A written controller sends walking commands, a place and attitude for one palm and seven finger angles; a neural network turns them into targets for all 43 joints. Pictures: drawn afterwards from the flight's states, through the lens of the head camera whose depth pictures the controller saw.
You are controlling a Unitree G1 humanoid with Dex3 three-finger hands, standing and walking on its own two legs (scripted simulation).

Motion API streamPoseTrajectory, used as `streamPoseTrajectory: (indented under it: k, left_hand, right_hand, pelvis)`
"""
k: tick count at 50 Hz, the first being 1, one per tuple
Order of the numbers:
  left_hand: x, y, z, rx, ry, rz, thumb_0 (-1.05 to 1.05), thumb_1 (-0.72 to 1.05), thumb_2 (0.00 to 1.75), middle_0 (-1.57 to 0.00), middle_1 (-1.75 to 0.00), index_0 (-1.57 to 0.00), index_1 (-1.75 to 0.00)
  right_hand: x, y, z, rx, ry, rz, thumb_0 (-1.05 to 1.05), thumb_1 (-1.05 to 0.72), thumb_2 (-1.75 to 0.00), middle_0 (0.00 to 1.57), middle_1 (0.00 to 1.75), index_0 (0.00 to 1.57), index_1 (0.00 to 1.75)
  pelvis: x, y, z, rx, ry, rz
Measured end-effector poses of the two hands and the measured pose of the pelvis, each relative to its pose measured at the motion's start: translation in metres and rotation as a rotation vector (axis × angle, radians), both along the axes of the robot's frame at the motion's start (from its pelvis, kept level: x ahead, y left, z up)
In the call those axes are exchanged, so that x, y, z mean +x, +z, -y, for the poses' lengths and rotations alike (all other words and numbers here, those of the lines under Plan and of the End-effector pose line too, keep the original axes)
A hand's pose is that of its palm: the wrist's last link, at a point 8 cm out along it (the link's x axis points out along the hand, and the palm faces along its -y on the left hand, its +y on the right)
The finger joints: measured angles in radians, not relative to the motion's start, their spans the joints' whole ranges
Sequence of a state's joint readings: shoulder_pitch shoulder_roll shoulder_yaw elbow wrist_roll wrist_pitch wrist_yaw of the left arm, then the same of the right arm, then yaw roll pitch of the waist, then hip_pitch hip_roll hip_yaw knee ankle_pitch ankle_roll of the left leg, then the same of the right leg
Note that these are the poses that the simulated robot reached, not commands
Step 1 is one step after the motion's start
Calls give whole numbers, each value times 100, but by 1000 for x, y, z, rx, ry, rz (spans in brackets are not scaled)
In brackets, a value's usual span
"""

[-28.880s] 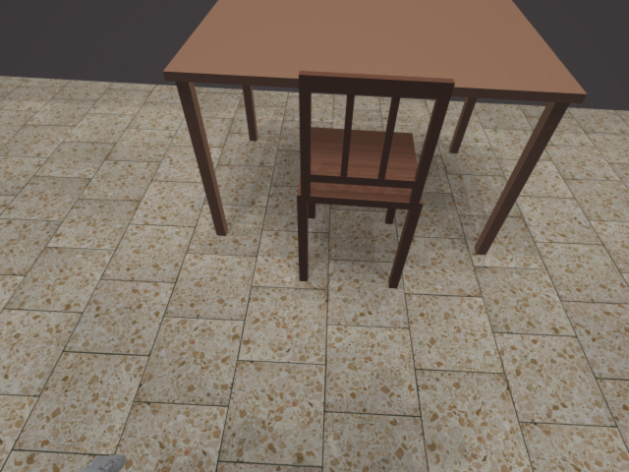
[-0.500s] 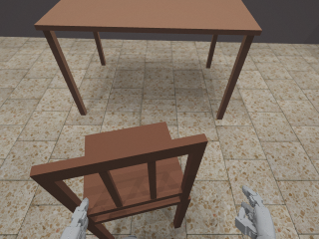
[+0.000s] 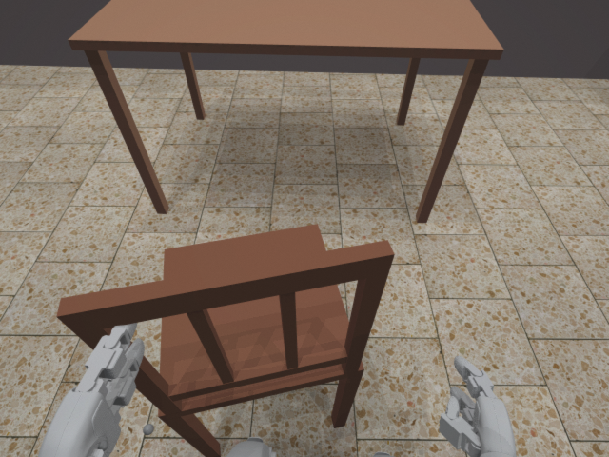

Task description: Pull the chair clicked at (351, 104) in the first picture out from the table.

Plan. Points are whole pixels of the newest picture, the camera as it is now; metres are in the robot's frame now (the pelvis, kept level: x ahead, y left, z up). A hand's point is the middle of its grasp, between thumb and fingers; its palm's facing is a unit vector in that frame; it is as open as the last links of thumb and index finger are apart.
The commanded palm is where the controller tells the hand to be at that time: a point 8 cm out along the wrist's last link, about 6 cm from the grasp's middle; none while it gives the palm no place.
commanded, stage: draw the hand back to the body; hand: left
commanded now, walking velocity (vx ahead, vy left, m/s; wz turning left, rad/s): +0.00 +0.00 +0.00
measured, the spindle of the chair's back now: (214, 347) +0.28 +0.15 -0.03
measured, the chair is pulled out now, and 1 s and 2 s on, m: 0.64 0.64 0.63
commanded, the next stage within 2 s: step back with the hand held close in 1.10 s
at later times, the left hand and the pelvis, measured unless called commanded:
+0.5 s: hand (101, 407) +0.16 +0.21 +0.09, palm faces +0.15 -0.88 -0.46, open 11.0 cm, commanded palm +0.16 +0.27 +0.21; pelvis +0.04 -0.02 +0.06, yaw +0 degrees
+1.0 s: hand (86, 407) +0.16 +0.22 +0.10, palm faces +0.17 -0.81 -0.56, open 6.3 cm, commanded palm +0.17 +0.27 +0.25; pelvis +0.05 -0.04 +0.06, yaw +2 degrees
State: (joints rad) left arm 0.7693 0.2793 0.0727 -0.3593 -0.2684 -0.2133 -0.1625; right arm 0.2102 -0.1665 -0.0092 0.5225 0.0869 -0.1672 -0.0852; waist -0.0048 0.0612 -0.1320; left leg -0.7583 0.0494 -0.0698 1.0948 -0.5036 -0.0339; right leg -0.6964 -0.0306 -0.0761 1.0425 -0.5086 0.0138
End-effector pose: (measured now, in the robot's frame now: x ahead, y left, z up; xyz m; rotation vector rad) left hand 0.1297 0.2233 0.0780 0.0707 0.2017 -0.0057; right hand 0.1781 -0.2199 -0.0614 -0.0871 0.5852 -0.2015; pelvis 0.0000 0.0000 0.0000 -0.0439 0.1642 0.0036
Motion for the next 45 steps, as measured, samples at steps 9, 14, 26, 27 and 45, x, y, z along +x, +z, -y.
streamPoseTrajectory:
  k: [9,14,26,27,45]
  left_hand:
    - [0,24,-7,275,56,-199,-1,-35,29,-17,-11,-12,-7]
    - [3,34,-18,348,126,-263,-1,-19,37,-14,-11,-25,-14]
    - [9,44,-31,385,267,-337,0,24,58,-13,-16,-39,-26]
    - [9,45,-31,388,273,-342,0,28,59,-13,-17,-39,-26]
    - [9,61,-33,477,314,-411,1,83,86,-20,-28,-46,-37]
  right_hand:
    - [3,27,3,-51,5,-13,1,-90,-90,20,30,20,30]
    - [12,38,3,-57,26,2,1,-90,-90,20,30,20,30]
    - [44,49,9,-68,122,19,1,-90,-90,20,30,20,30]
    - [46,49,9,-67,128,21,1,-90,-90,20,30,20,30]
    - [61,35,12,-5,187,-17,1,-90,-90,20,30,20,30]
  pelvis:
    - [12,29,4,6,-6,92]
    - [19,42,7,14,-7,140]
    - [39,58,16,34,8,195]
    - [40,59,17,35,9,197]
    - [49,61,31,56,31,204]
